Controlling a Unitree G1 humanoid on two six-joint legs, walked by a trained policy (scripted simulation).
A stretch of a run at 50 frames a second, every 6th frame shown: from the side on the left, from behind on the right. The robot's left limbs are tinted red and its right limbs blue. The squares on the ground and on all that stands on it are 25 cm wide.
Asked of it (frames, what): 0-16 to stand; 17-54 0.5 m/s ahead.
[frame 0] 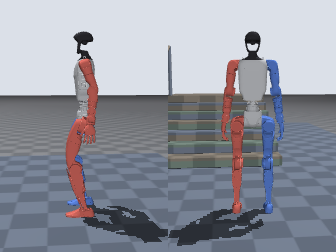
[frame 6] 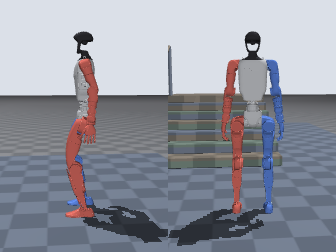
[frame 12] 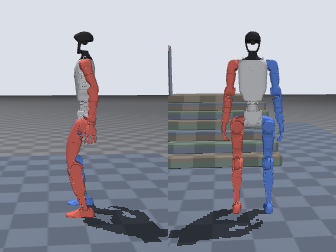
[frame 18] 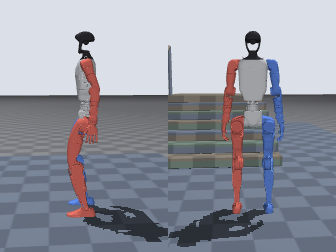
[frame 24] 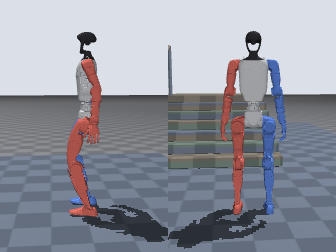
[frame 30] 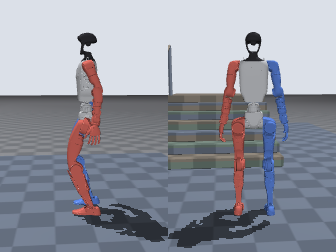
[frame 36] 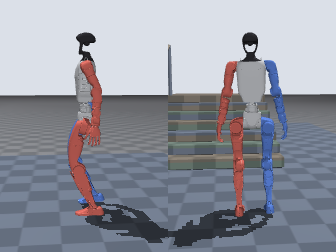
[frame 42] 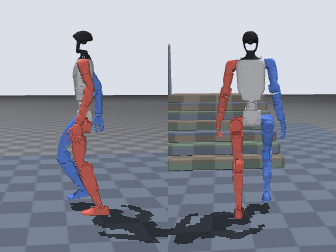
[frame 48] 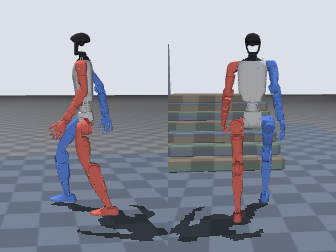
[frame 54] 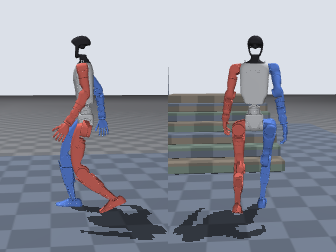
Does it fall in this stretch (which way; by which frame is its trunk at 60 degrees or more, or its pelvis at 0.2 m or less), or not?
no
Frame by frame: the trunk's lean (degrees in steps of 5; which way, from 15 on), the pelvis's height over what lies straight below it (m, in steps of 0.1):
0: 0, 0.8
6: 0, 0.8
12: 0, 0.8
18: 0, 0.8
24: 0, 0.8
30: 0, 0.8
36: 0, 0.8
42: 0, 0.8
48: 5, 0.8
54: 5, 0.7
